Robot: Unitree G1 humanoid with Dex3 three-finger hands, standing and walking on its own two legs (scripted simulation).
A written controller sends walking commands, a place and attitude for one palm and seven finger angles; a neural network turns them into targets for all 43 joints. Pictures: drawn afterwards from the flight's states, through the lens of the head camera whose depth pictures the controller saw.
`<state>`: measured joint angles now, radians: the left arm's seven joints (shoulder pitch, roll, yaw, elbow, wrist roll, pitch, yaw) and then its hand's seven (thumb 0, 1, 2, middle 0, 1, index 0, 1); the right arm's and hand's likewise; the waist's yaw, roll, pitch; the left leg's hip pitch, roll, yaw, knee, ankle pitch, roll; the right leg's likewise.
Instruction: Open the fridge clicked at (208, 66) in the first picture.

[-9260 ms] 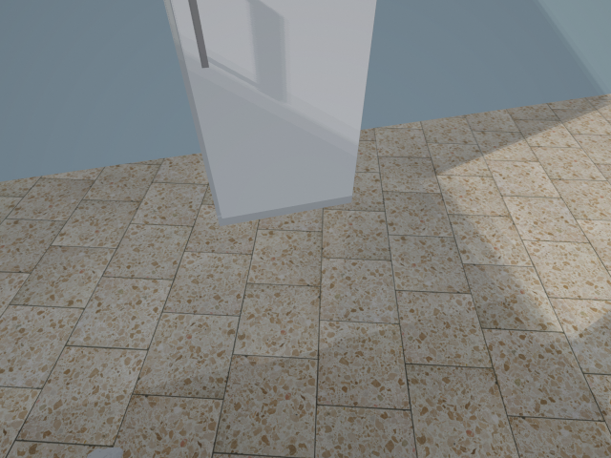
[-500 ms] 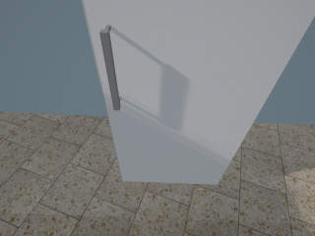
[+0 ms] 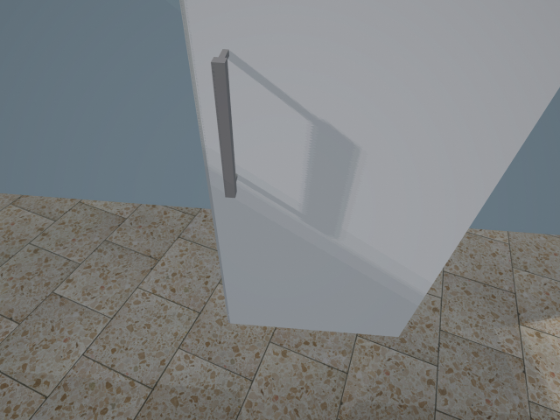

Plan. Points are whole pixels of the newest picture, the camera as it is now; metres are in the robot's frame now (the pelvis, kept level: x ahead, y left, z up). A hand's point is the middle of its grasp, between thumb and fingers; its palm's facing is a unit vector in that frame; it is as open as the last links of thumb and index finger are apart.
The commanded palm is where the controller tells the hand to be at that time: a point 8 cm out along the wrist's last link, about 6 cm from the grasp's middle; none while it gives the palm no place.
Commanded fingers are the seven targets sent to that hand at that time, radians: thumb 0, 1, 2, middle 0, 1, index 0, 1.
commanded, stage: look again from close up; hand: left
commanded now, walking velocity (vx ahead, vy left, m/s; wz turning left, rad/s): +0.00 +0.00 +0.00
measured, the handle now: (228, 131) +0.56 +0.14 +0.14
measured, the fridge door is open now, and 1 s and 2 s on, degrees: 0 0 0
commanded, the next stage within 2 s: none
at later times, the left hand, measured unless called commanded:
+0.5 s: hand out of the picture +0.02 +0.16 -0.17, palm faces +0.01 -0.98 -0.19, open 7.4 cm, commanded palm none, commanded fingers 0.00 0.90 0.90 -0.20 -0.30 -0.20 -0.30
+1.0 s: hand out of the picture +0.07 +0.17 -0.17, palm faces -0.01 -0.98 -0.22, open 7.4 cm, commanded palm none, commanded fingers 0.00 0.90 0.90 -0.20 -0.30 -0.20 -0.30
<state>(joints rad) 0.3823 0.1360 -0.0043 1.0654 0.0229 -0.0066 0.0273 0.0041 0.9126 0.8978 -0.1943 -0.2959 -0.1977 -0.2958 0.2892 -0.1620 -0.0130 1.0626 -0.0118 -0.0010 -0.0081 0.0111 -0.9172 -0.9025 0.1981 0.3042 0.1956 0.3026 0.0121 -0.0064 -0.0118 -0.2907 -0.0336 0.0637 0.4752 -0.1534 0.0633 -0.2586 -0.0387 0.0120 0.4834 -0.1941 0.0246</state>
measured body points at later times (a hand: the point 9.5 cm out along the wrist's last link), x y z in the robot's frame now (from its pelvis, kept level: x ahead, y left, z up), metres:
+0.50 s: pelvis +0.02 -0.01 +0.00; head +0.02 -0.01 +0.45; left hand +0.02 +0.22 -0.15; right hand +0.02 -0.25 -0.15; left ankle +0.07 +0.08 -0.74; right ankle +0.05 -0.15 -0.74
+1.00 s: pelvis +0.04 -0.02 +0.01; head +0.04 -0.02 +0.46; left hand +0.07 +0.22 -0.15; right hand +0.07 -0.27 -0.14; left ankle +0.07 +0.08 -0.74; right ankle +0.05 -0.15 -0.74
